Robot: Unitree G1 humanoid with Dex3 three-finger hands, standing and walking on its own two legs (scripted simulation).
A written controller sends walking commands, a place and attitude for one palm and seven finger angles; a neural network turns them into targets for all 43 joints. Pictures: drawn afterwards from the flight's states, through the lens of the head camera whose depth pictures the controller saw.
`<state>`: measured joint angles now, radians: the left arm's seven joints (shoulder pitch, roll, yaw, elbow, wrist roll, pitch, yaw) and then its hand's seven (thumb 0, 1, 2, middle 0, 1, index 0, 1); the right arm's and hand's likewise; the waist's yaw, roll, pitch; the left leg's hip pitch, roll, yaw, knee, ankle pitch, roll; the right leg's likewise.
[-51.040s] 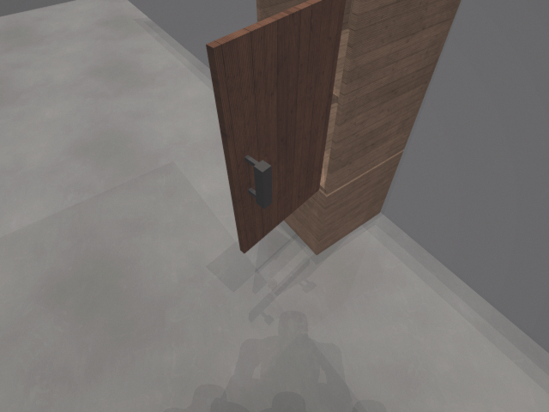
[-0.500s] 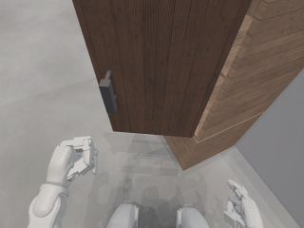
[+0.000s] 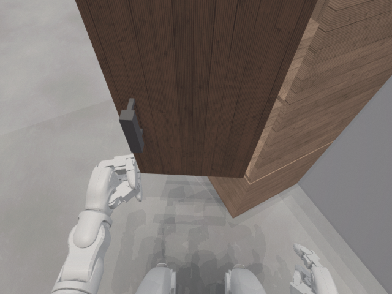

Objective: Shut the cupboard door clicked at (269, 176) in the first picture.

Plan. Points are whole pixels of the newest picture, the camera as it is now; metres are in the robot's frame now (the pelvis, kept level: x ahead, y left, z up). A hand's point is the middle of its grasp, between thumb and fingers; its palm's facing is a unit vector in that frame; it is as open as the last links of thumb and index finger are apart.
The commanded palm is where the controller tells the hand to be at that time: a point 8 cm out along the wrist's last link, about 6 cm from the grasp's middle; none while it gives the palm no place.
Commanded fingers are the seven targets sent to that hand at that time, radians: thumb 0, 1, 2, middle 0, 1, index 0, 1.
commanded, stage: bring the fist close to the handle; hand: left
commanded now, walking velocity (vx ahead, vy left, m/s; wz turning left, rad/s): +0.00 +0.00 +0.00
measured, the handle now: (134, 125) +0.46 +0.16 +0.04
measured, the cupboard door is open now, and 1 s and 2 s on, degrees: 60 60 43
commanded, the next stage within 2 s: push the door shut along its arc in 0.62 s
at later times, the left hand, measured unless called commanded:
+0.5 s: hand (140, 171) +0.35 +0.12 +0.04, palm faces -0.05 -1.00 -0.03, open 3.1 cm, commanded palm +0.32 +0.18 +0.05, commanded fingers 0.00 0.90 0.90 -1.30 -1.50 -1.30 -1.50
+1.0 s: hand (146, 156) +0.38 +0.12 +0.05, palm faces -0.11 -0.99 -0.04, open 3.1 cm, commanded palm +0.37 +0.17 +0.05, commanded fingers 0.00 0.90 0.90 -1.30 -1.50 -1.30 -1.50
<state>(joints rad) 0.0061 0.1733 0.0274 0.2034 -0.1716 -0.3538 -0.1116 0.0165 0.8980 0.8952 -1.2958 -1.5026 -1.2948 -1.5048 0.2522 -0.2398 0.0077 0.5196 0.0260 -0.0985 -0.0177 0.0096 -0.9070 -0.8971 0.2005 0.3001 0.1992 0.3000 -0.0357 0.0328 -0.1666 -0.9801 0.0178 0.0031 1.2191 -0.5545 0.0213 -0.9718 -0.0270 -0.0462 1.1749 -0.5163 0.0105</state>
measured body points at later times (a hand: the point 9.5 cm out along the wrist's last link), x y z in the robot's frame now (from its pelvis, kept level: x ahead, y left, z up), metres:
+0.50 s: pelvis +0.00 -0.01 +0.00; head +0.08 -0.01 +0.45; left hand +0.34 +0.18 +0.05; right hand +0.13 -0.26 -0.10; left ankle +0.02 +0.10 -0.64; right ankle +0.03 -0.13 -0.64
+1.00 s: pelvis -0.01 -0.01 +0.00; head +0.08 +0.00 +0.44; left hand +0.38 +0.17 +0.05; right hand +0.12 -0.26 -0.11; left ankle +0.02 +0.10 -0.64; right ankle +0.03 -0.13 -0.64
